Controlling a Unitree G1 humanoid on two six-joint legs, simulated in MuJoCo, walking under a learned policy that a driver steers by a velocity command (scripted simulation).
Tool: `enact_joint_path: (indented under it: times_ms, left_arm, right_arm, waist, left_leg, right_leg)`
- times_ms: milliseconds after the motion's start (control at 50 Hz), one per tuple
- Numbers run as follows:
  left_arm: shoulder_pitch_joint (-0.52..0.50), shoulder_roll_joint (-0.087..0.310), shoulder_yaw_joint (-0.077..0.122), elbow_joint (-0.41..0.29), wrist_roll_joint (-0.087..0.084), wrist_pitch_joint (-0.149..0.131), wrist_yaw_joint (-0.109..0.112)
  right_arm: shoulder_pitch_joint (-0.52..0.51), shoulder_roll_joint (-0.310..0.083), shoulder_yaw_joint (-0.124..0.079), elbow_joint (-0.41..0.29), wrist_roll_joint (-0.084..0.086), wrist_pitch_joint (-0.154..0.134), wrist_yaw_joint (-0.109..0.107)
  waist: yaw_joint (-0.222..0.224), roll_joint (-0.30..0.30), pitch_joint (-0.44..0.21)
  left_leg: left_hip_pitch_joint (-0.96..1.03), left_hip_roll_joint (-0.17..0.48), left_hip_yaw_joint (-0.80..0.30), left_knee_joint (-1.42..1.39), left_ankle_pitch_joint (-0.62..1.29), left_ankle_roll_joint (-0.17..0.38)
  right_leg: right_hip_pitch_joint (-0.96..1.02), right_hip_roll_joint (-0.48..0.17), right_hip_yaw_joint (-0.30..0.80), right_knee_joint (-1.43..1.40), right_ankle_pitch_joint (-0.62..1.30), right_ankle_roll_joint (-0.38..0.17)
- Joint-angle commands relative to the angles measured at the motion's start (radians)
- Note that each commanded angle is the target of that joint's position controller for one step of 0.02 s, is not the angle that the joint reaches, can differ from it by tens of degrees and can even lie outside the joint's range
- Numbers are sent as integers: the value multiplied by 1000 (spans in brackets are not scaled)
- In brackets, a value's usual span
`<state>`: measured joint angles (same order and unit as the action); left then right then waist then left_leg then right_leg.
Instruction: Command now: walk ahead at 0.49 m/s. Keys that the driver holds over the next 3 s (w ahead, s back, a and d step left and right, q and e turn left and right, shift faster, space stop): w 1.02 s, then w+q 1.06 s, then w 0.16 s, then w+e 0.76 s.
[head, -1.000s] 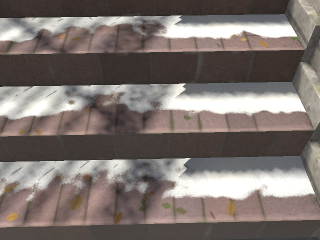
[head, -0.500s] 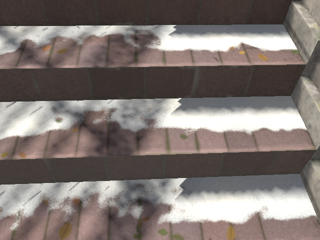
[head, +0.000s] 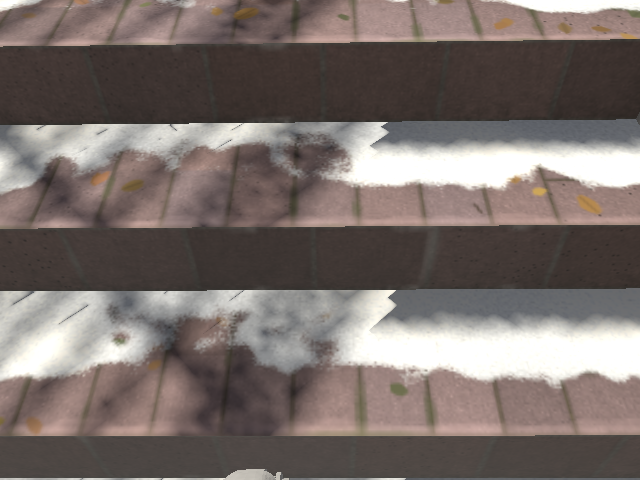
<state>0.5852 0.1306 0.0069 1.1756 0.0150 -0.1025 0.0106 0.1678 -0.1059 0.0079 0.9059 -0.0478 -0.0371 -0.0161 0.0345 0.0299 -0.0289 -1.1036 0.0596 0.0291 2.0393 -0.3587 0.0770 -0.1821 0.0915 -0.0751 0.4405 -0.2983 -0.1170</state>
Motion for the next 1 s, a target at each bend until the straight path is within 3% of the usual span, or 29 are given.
enact_joint_path:
  times_ms: [20,60,100,140,160,180,200,220,240,260,280,320,380,420,460,540,600,660,680,700,720,740,760,780,800,840,880,940,1000]
  left_arm:
    - [88,93,-5,1,2,-18,9]
    - [79,97,-13,6,7,-26,15]
    - [98,61,-31,20,-17,-9,31]
    - [92,109,-19,5,-39,7,55]
    - [14,113,-21,-39,-39,13,53]
    - [21,153,-19,-60,-55,15,44]
    - [32,227,0,-70,-48,4,35]
    - [-20,266,23,-76,-60,-6,14]
    - [-29,254,36,-97,-36,-23,2]
    - [-68,116,27,-179,-32,-28,-39]
    - [-94,111,38,-221,35,-28,-54]
    - [-297,38,32,-354,46,0,-46]
    - [-299,-79,-10,-431,16,26,-14]
    - [-304,-116,-31,-446,13,45,-5]
    - [-380,-78,-37,-466,9,52,-2]
    - [-628,-99,-54,-594,-8,54,31]
    - [-804,-86,-75,-694,4,56,11]
    - [-774,-101,-81,-664,-12,77,-25]
    - [-699,-92,-82,-632,-32,73,-25]
    - [-595,-68,-63,-587,-51,72,-14]
    - [-411,-18,-39,-538,-30,81,-1]
    - [-287,56,-13,-501,0,79,1]
    - [-164,146,24,-439,27,73,11]
    - [-120,238,68,-392,23,103,24]
    - [-290,232,80,-384,12,99,27]
    - [-302,84,52,-246,-11,52,18]
    - [-264,-29,30,-139,21,21,6]
    - [-204,-65,10,-83,9,-17,-15]
    - [-133,8,-1,-77,-3,-52,-16]
  right_arm:
    - [-289,41,41,-226,11,-16,-26]
    - [-333,36,54,-286,11,-22,-26]
    - [-395,55,75,-374,11,-8,-3]
    - [-359,52,86,-378,22,20,5]
    - [-263,79,88,-330,34,24,6]
    - [-169,27,74,-297,62,14,-4]
    - [-7,-25,43,-250,71,13,-10]
    - [130,-82,17,-207,47,1,-2]
    - [233,-170,-22,-156,4,-9,5]
    - [312,-314,-68,-69,6,11,-10]
    - [220,-298,-81,-62,30,26,-15]
    - [96,-133,-52,30,37,13,0]
    - [150,32,-17,174,7,-42,16]
    - [188,29,-13,217,17,-74,34]
    - [142,-2,-3,210,18,-94,39]
    - [320,-126,-19,227,29,-117,34]
    - [448,-94,-14,260,35,-96,-1]
    - [468,-120,-28,218,55,-85,-40]
    - [408,-123,-24,188,77,-82,-38]
    - [476,-185,-35,166,73,-84,-33]
    - [452,-242,-53,161,70,-94,-22]
    - [385,-284,-73,125,75,-111,3]
    - [387,-227,-70,62,84,-129,32]
    - [290,-166,-79,13,44,-131,75]
    - [260,-69,-77,-36,-7,-125,76]
    - [109,-2,-59,-170,-16,-129,43]
    - [119,92,-23,-187,18,-98,19]
    - [120,130,9,-190,32,-47,5]
    - [-54,115,25,-237,55,-27,-19]
  waist:
    - [3,-69,211]
    - [1,-33,207]
    - [15,-54,173]
    - [20,-59,111]
    - [-21,-42,27]
    - [-82,-106,-107]
    - [-156,-216,-234]
    - [-240,-270,-327]
    - [-263,-225,-382]
    - [-235,217,-358]
    - [-169,144,-344]
    - [-70,-61,-2]
    - [31,-21,83]
    - [60,-24,118]
    - [80,-54,147]
    - [2,51,125]
    - [-55,9,109]
    - [-85,49,-1]
    - [-33,47,-58]
    - [3,101,-202]
    - [93,172,-304]
    - [161,192,-377]
    - [163,37,-424]
    - [186,-197,-387]
    - [86,-175,-279]
    - [-20,15,-11]
    - [-89,85,82]
    - [-119,-21,144]
    - [-80,-56,160]
  left_leg:
    - [-518,10,-43,250,-154,32]
    - [-498,29,0,117,-160,36]
    - [-296,45,81,-157,-100,27]
    - [42,41,130,-471,-90,35]
    - [300,-5,188,-593,-79,59]
    - [584,-102,238,-688,-64,76]
    - [690,-127,213,-776,-51,88]
    - [793,-130,134,-947,-27,113]
    - [939,-30,-151,-1093,-171,162]
    - [1114,277,-800,-1539,-29,312]
    - [1010,293,-1023,-1714,-164,286]
    - [752,241,-742,-1661,-445,198]
    - [662,160,-375,-1665,-113,106]
    - [684,128,-211,-1671,40,57]
    - [551,80,-72,-1737,92,35]
    - [847,156,-130,-1841,208,101]
    - [940,110,-99,-1931,139,78]
    - [1022,140,-9,-2069,628,147]
    - [969,122,65,-1974,1205,155]
    - [1021,155,52,-1802,1677,160]
    - [1155,220,22,-1606,1871,149]
    - [1163,207,36,-1386,1794,124]
    - [813,99,10,-1039,1450,70]
    - [542,-144,-22,-602,320,36]
    - [360,-113,-210,-207,271,38]
    - [182,-92,-154,38,392,65]
    - [36,-110,-155,185,310,91]
    - [-150,-94,-177,120,229,100]
    - [-207,-94,-21,185,227,72]
  right_leg:
    - [103,-378,383,-241,-147,-156]
    - [94,-337,321,-270,-115,-114]
    - [2,-270,262,-367,21,-91]
    - [4,-284,182,-495,441,-113]
    - [-11,-253,60,-414,855,-105]
    - [-23,-259,40,-242,1586,-117]
    - [111,-311,75,-45,1855,-104]
    - [205,-333,70,177,1906,-81]
    - [97,-290,87,472,1551,-57]
    - [-346,4,80,966,347,24]
    - [-452,-4,263,1303,173,10]
    - [-699,-69,165,1500,251,-12]
    - [-870,-58,227,1723,165,-62]
    - [-992,-70,249,1692,143,-79]
    - [-917,-71,159,1466,236,-49]
    - [-1266,-85,68,1817,-52,-46]
    - [-1214,-167,-42,1462,-58,-33]
    - [-803,-172,-136,1041,-93,-50]
    - [-543,-109,-185,848,-109,-66]
    - [-328,-7,-223,820,-137,-66]
    - [-255,-3,-163,751,-173,-79]
    - [-127,-16,-65,609,-179,-99]
    - [103,-240,387,433,-424,-193]
    - [126,-386,973,-112,-755,-272]
    - [7,-415,1089,-199,-797,-237]
    - [-209,-391,774,-115,-539,-154]
    - [-288,-331,495,-43,-214,-110]
    - [-249,-266,239,-63,-26,-27]
    - [-297,-283,190,-186,12,-47]
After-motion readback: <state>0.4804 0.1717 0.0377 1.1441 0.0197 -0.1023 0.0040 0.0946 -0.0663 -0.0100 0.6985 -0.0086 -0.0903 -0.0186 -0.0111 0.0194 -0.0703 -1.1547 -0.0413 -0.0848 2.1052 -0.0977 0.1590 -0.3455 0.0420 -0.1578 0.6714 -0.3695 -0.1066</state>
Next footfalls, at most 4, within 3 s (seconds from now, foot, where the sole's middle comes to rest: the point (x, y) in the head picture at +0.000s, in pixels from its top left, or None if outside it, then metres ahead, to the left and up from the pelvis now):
0.22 left None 0.31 0.12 -0.60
0.74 right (383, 362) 0.60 -0.05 -0.43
1.28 left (299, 174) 0.88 0.11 -0.26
1.72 right None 1.20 0.00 -0.08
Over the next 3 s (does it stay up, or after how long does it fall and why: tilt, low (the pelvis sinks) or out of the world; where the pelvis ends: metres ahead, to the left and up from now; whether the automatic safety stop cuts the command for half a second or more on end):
stays up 1.60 0.46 0.92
